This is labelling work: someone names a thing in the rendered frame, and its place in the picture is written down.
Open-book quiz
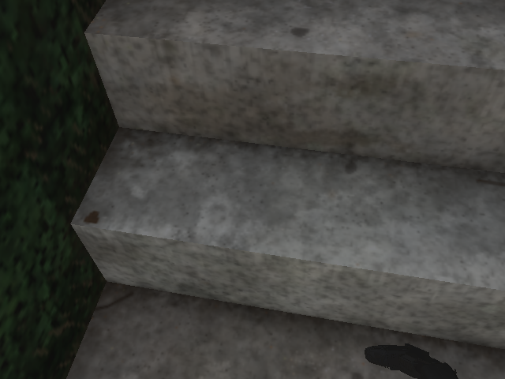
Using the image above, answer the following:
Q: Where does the robot right hand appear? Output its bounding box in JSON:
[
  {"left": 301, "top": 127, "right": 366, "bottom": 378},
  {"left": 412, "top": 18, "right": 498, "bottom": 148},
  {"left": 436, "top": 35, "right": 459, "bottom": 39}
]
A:
[{"left": 365, "top": 343, "right": 458, "bottom": 379}]

